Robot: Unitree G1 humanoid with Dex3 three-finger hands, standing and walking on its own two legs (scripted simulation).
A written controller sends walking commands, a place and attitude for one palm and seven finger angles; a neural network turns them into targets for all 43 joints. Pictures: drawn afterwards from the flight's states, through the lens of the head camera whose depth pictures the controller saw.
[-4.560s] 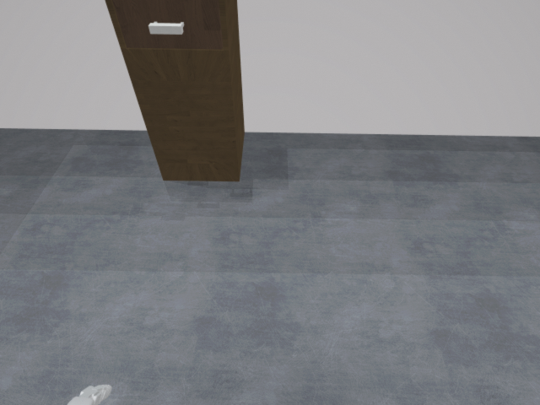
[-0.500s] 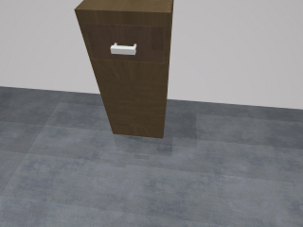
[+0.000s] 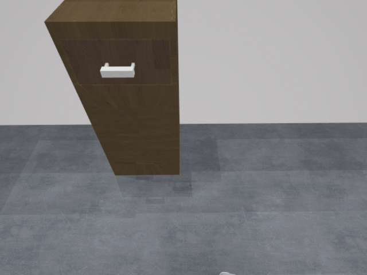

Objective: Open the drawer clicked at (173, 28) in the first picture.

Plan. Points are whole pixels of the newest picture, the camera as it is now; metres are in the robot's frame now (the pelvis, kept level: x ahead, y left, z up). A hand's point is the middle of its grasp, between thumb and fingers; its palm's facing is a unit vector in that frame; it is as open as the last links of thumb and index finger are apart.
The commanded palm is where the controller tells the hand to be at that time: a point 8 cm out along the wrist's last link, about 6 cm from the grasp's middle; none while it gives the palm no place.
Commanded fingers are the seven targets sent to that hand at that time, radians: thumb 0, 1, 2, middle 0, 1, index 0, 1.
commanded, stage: take the last steps up to it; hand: left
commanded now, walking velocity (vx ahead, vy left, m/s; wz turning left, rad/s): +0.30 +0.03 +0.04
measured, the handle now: (118, 68) +0.77 +0.25 +0.02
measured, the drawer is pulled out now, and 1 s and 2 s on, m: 0.00 0.00 0.00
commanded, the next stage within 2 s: come to a stop and stand still in 0.52 s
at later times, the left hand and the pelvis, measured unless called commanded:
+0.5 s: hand out of the picture +0.08 +0.16 -0.18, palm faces +0.18 -0.97 -0.13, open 7.4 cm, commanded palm none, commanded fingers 0.00 0.90 0.90 -0.20 -0.30 -0.20 -0.30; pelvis +0.16 +0.01 -0.01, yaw +4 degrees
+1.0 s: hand (117, 209) +0.33 +0.20 -0.16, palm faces +0.05 -0.96 -0.28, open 7.4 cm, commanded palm none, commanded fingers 0.00 0.90 0.90 -0.20 -0.30 -0.20 -0.30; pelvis +0.24 +0.00 -0.01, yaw +1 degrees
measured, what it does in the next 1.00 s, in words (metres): walks ahead: right foot, then left foot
